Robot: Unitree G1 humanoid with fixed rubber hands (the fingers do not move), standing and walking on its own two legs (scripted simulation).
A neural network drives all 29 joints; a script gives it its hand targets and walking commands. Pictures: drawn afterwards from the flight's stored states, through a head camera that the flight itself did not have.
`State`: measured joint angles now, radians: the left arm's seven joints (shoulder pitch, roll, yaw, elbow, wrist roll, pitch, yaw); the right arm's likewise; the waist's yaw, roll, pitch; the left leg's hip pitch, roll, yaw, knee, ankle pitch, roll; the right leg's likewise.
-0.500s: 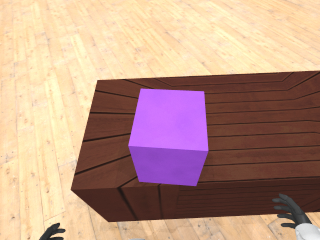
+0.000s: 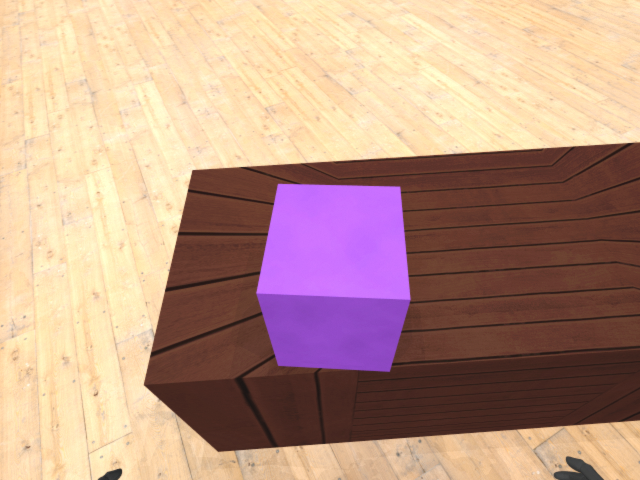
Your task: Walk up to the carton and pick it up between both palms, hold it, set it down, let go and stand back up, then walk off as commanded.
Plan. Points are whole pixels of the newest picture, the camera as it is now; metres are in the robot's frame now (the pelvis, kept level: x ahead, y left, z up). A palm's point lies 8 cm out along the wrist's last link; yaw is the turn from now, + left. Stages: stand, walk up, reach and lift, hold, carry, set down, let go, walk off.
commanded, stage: walk up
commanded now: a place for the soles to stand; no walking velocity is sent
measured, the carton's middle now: (335, 281) +0.43 +0.00 -0.09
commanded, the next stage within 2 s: reach and lift in 0.46 s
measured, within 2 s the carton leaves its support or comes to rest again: neither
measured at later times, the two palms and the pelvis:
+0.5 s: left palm out of the picture +0.06 +0.32 -0.11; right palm out of the picture +0.09 -0.32 -0.10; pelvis +0.00 +0.00 +0.00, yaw +0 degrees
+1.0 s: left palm (132, 452) +0.17 +0.28 -0.09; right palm (602, 464) +0.14 -0.31 -0.07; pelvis +0.00 -0.01 -0.01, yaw -3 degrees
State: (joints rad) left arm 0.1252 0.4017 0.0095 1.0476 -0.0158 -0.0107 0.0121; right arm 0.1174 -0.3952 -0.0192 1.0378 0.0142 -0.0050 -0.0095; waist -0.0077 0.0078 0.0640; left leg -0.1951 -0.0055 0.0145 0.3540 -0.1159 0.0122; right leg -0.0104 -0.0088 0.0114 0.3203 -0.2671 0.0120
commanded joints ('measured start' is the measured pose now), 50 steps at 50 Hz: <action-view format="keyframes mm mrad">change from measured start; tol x8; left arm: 1 -5 173 45 -15 3 -2 0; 23 12 178 64 -36 13 7 -4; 24 -481 188 43 -451 16 183 11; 26 -389 156 22 -519 -18 369 33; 31 -197 124 73 -584 94 542 -8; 35 -59 82 183 -608 180 526 -16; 45 -206 42 168 -659 111 401 -1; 50 -153 8 153 -677 55 322 5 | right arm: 1 -22 -194 -42 -50 -6 -24 -21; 23 1 -186 -42 -81 -8 -22 -31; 24 -411 -63 -128 -51 -180 -154 26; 33 -125 -216 -177 -56 -14 -116 55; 50 -85 -58 -100 -297 -12 -184 50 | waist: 1 -3 3 -53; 24 -3 10 -79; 26 -48 -102 -11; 34 12 -4 -228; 42 47 30 -59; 50 -2 -1 -112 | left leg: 1 85 151 -138 -48 73 34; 14 54 153 -147 -45 9 46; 23 80 143 -130 -11 139 40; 24 106 34 61 183 -170 -101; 25 160 34 33 245 -256 -75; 29 230 56 45 318 -156 -53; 35 398 10 19 287 280 -58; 44 322 -11 65 166 41 -44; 50 348 9 59 133 64 -61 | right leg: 1 -107 -107 59 -51 74 -37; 23 -113 -111 60 -22 116 -45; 24 -463 21 -73 103 -177 -44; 25 -569 0 -89 118 -253 -84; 27 -629 0 -95 154 -183 -82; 34 -418 6 -95 198 407 -25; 37 -393 6 -71 158 457 -7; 50 -394 29 -43 32 230 -15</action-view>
